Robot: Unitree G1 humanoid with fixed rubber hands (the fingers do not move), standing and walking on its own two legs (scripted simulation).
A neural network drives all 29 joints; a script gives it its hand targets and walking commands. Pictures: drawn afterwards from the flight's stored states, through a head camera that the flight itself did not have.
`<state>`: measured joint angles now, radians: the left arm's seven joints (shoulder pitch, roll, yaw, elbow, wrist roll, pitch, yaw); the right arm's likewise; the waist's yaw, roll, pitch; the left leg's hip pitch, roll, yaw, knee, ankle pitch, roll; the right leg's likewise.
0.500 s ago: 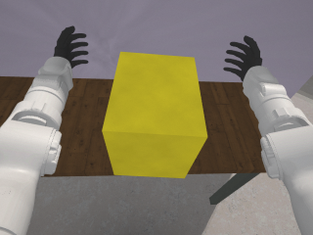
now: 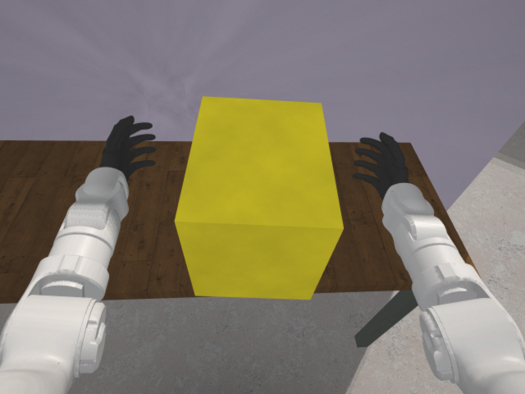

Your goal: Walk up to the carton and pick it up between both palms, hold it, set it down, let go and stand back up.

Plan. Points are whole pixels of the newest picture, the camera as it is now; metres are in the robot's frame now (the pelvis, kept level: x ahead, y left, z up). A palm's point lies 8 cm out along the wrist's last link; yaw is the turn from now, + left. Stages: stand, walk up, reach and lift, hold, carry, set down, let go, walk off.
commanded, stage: set down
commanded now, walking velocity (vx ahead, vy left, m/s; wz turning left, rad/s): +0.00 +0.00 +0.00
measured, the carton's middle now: (257, 200) +0.46 +0.03 -0.01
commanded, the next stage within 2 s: none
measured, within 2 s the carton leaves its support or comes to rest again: neither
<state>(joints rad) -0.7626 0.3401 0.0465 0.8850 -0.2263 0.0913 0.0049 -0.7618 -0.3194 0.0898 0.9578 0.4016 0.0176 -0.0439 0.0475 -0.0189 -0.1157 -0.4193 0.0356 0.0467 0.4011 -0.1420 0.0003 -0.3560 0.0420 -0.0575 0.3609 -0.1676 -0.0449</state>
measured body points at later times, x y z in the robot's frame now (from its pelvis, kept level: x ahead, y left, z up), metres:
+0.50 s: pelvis +0.01 +0.00 +0.00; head +0.01 +0.02 +0.45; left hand +0.36 +0.25 +0.05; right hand +0.37 -0.19 +0.05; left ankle +0.03 +0.12 -0.74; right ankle +0.00 -0.09 -0.74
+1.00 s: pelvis +0.02 +0.01 +0.00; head +0.02 +0.02 +0.45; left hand +0.27 +0.25 -0.01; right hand +0.29 -0.19 -0.01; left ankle +0.03 +0.12 -0.74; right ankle +0.00 -0.09 -0.74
